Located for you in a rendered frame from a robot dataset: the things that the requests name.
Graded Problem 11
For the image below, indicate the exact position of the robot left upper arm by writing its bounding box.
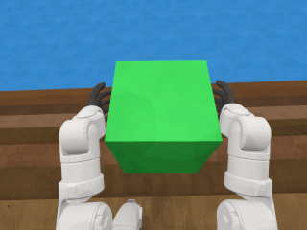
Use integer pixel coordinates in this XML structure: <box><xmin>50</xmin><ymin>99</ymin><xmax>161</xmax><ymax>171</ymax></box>
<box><xmin>57</xmin><ymin>201</ymin><xmax>113</xmax><ymax>230</ymax></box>

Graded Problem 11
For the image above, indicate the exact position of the left robot thigh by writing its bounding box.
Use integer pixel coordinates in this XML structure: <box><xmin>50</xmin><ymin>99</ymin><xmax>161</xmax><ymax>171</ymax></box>
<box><xmin>112</xmin><ymin>202</ymin><xmax>143</xmax><ymax>230</ymax></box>

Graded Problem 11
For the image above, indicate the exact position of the left robot hand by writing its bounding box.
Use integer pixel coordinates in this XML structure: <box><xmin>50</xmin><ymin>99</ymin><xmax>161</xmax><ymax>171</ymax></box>
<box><xmin>87</xmin><ymin>82</ymin><xmax>112</xmax><ymax>122</ymax></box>

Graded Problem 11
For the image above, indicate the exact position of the robot left forearm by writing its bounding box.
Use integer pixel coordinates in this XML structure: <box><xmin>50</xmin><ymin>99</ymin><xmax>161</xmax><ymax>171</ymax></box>
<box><xmin>56</xmin><ymin>105</ymin><xmax>106</xmax><ymax>230</ymax></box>

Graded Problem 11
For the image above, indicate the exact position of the right robot hand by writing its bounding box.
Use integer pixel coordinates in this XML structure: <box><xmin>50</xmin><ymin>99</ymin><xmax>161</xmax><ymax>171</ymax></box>
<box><xmin>212</xmin><ymin>80</ymin><xmax>237</xmax><ymax>121</ymax></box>

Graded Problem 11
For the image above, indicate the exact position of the robot right upper arm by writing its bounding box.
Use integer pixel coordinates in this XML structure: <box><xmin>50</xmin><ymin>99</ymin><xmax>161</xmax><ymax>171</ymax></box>
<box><xmin>217</xmin><ymin>199</ymin><xmax>277</xmax><ymax>230</ymax></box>

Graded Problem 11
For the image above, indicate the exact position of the robot right forearm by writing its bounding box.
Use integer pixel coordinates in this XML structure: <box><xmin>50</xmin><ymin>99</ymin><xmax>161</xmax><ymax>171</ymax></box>
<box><xmin>219</xmin><ymin>103</ymin><xmax>278</xmax><ymax>230</ymax></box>

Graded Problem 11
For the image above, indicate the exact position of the carton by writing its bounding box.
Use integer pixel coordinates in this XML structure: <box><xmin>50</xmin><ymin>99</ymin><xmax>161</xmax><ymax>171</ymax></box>
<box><xmin>105</xmin><ymin>60</ymin><xmax>223</xmax><ymax>173</ymax></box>

